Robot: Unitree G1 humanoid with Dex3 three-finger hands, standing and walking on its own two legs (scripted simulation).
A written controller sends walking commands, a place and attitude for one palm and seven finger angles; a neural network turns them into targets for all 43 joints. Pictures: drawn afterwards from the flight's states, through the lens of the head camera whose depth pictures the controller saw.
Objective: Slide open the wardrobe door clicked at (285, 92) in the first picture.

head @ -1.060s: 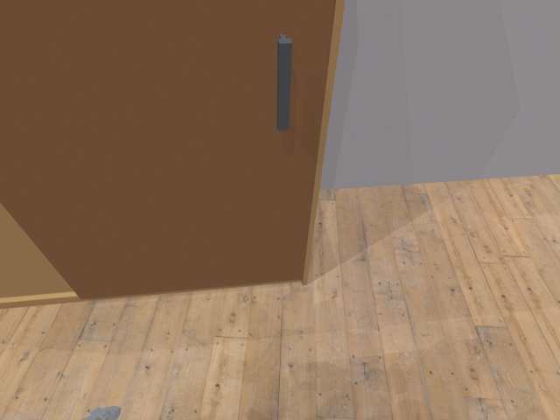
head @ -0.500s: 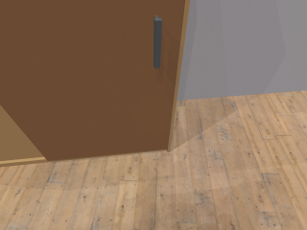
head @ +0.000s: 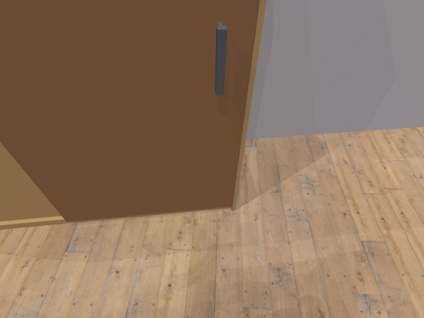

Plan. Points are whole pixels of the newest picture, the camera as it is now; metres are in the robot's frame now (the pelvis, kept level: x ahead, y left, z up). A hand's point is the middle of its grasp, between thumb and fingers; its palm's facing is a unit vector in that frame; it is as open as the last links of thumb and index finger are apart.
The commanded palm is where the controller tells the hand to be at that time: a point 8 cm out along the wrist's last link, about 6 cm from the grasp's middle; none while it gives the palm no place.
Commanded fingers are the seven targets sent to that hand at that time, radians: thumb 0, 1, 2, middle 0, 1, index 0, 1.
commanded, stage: look at it before walking up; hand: right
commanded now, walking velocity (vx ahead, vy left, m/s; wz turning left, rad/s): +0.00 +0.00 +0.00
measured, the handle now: (219, 60) +0.76 +0.03 +0.12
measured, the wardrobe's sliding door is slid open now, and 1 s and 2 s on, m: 0.00 0.00 0.00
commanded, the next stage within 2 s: turn to face it in 0.38 s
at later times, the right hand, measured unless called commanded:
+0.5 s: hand out of the picture +0.08 -0.24 -0.16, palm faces -0.04 +0.95 -0.32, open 7.4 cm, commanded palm none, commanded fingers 0.00 -0.90 -0.90 0.20 0.30 0.20 0.30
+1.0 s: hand out of the picture +0.06 -0.19 -0.18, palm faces -0.12 +0.97 -0.21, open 7.4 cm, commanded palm none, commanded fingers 0.00 -0.90 -0.90 0.20 0.30 0.20 0.30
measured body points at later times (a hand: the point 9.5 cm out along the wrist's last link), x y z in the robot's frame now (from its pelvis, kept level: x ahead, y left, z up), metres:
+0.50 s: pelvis +0.01 +0.00 +0.00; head +0.02 +0.00 +0.45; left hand +0.09 +0.29 -0.13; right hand +0.08 -0.29 -0.14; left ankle +0.01 +0.12 -0.75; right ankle +0.01 -0.12 -0.75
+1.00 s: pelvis +0.01 +0.00 -0.01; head +0.01 +0.00 +0.44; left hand +0.01 +0.25 -0.16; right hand +0.07 -0.24 -0.16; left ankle +0.01 +0.12 -0.74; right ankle +0.01 -0.12 -0.75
